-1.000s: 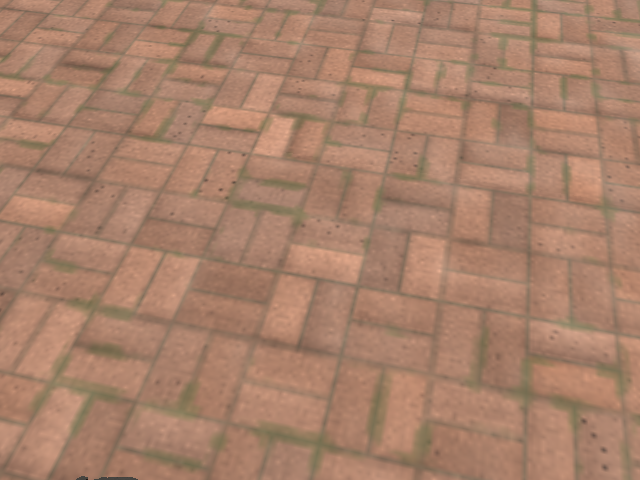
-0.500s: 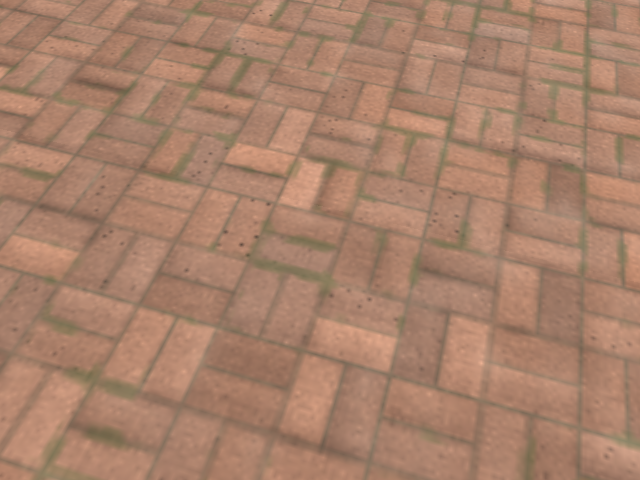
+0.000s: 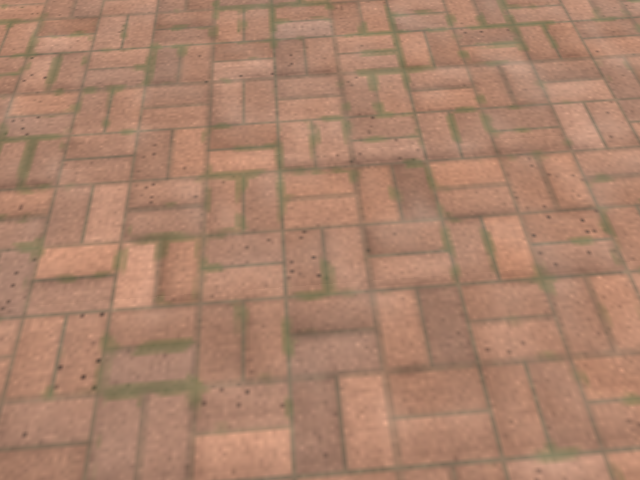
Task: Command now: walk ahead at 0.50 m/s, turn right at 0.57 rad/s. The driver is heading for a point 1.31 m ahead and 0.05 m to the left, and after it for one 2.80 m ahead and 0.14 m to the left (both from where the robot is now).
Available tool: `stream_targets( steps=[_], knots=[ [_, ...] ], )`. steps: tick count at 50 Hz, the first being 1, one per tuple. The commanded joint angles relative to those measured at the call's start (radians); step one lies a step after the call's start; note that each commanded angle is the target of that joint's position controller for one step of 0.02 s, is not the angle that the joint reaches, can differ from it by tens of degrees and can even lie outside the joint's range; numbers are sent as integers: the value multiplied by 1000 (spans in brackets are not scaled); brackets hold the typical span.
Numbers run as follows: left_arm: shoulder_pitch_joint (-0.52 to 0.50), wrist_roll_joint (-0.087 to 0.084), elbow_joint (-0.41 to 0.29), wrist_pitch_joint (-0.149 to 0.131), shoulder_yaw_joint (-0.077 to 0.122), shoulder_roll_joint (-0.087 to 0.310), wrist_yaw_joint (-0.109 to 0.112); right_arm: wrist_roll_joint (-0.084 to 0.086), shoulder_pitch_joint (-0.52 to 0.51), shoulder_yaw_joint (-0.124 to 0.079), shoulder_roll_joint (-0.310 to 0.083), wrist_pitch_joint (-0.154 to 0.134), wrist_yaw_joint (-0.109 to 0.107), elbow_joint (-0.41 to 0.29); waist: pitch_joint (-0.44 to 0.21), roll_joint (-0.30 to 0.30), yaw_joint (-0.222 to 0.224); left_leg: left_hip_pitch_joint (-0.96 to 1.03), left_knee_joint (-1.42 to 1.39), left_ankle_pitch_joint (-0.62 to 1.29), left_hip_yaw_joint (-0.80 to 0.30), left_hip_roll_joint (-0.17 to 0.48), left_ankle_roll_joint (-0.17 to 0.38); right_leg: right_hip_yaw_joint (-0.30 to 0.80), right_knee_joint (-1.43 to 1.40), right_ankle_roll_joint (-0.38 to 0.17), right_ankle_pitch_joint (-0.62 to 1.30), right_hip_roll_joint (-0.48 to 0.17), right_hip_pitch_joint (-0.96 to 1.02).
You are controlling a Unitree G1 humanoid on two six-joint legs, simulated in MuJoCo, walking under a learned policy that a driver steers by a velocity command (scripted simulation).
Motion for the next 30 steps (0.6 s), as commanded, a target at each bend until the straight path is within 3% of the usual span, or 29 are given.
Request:
stream_targets(
  steps=[1, 2, 5, 10, 12, 15, 17, 18, 19, 20, 21, 22, 23, 24, 25, 27, 30],
  knots=[
    [63, 15, -61, -23, 30, 115, 14, -23, -51, -30, -136, -44, -5, -106, -145, -41, 22, -361, -29, 119, -95, 69, 18, 449, -332, -204, 121, -264, 387],
    [46, 20, -72, -23, 29, 111, 17, -27, -40, -32, -134, -31, -2, -105, -138, -50, 4, -319, -63, 138, -93, 70, 8, 428, -352, -206, 169, -251, 333],
    [70, 11, -61, -28, 36, 139, 35, -38, -68, -21, -91, -6, -3, -116, -104, -34, -2, -296, -206, 215, -61, 52, -37, 337, -378, -208, 279, -218, 229],
    [138, 1, -32, -16, 43, 158, 55, -27, -254, 1, -49, -9, 11, -161, -58, -76, 69, -211, -571, 523, -48, -20, -59, 274, -368, -134, 136, -147, 158],
    [173, -4, -16, -12, 45, 162, 56, -16, -298, -2, -62, -16, 19, -176, -53, -83, 86, -180, -629, 550, -60, -36, -54, 316, -347, -126, 89, -165, 175],
    [192, -6, -5, -3, 44, 149, 61, -11, -300, -15, -99, -28, 29, -183, -58, -101, 74, -161, -696, 475, -92, -42, -26, 403, -260, -109, 61, -198, 266],
    [181, 3, 0, 2, 42, 136, 63, -12, -221, -22, -113, -37, 33, -158, -75, -134, 37, -96, -715, 425, -63, -35, 8, 411, -200, -92, 125, -220, 313],
    [180, 7, 1, 2, 34, 114, 60, -21, -142, -33, -127, -41, 29, -132, -109, -135, 3, 10, -745, 416, -35, -46, 38, 384, -125, -72, 226, -188, 317],
    [185, 16, -6, 1, 16, 70, 55, -36, -30, -44, -160, -45, 25, -114, -212, -97, -47, 201, -723, 401, -104, 34, 94, 325, 70, -40, 245, -137, 273],
    [304, 8, -15, -8, -2, 20, 56, -51, 94, -65, -246, -41, 23, -94, -366, 126, -32, 546, -735, 307, -455, 226, 248, 212, 405, 36, 29, -9, 3],
    [346, -7, -9, -17, -6, 40, 57, -20, 163, -68, -231, -29, 38, -45, -377, 329, -37, 641, -895, 22, -818, 327, 343, 171, 624, 75, -379, 38, -242],
    [251, -11, -18, -24, 10, 122, 54, 3, 109, -43, -156, -26, 41, -61, -234, 194, -52, 550, -934, -119, -789, 303, 308, 198, 691, 68, -333, -28, -343],
    [138, -3, -39, -29, 11, 136, 52, -4, 51, -31, -122, -16, 39, -77, -140, 104, -56, 431, -936, -66, -653, 257, 274, 159, 679, 63, -253, -69, -347],
    [67, 14, -60, -40, 9, 125, 51, -14, 18, -24, -111, -8, 39, -82, -70, 55, -46, 319, -952, 55, -559, 214, 267, 132, 621, 63, -204, -93, -339],
    [53, 29, -66, -47, 12, 114, 50, -19, 0, -17, -97, -6, 36, -85, -57, 55, -23, 258, -962, 160, -500, 179, 256, 132, 543, 64, -156, -124, -298],
    [66, 34, -68, -53, 6, 78, 46, -18, 4, -13, -90, -3, 29, -84, -78, 95, 2, 210, -980, 301, -425, 127, 252, 111, 429, 81, -132, -131, -220],
    [-2, 36, -90, -56, -13, 35, 43, -2, 32, -27, -134, 4, 11, -70, -80, 98, -8, 146, -994, 408, -342, 106, 263, 73, 218, 116, -69, -111, -156]
  ],
)
Velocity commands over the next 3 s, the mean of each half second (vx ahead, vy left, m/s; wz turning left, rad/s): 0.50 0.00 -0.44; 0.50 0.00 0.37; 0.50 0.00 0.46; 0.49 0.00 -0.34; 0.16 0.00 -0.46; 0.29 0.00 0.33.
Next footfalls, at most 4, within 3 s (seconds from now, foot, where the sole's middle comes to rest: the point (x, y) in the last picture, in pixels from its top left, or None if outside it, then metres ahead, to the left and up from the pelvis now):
0.38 left None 0.41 0.11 -0.76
0.84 right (411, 403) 0.59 -0.15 -0.76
1.32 left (273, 301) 0.85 0.15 -0.76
1.88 right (329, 189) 1.20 0.01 -0.76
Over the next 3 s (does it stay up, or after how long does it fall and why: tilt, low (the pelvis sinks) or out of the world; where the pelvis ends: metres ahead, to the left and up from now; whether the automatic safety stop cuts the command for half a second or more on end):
stays up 1.43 0.14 -0.01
